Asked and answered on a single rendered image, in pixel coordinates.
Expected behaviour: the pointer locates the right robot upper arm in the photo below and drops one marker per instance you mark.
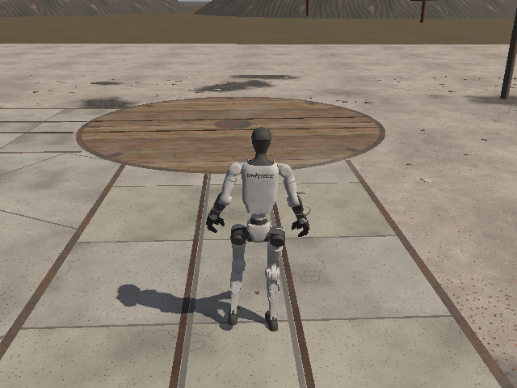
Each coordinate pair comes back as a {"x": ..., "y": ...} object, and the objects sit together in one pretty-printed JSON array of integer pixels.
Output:
[{"x": 289, "y": 183}]

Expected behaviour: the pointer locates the right robot hand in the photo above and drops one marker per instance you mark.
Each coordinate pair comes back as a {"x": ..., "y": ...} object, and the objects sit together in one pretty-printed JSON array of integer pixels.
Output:
[{"x": 298, "y": 225}]

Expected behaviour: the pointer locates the robot left forearm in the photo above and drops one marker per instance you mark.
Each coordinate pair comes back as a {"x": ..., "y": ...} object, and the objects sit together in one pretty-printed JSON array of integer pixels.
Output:
[{"x": 216, "y": 209}]

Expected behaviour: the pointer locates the left robot hand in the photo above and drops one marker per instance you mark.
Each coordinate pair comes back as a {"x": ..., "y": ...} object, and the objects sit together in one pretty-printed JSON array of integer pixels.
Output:
[{"x": 210, "y": 221}]

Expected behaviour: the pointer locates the robot right forearm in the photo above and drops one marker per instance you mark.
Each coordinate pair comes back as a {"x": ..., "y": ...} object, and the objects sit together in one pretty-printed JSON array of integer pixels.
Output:
[{"x": 299, "y": 212}]

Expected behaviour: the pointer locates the left robot upper arm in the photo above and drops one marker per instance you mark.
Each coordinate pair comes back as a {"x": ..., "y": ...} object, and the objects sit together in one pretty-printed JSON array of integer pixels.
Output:
[{"x": 229, "y": 182}]

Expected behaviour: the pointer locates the right robot foot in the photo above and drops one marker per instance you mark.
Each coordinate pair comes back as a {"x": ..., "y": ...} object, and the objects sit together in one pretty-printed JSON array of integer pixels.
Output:
[{"x": 272, "y": 324}]

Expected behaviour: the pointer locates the right robot thigh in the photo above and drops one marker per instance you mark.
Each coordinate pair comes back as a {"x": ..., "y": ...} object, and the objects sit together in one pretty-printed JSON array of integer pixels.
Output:
[{"x": 274, "y": 250}]

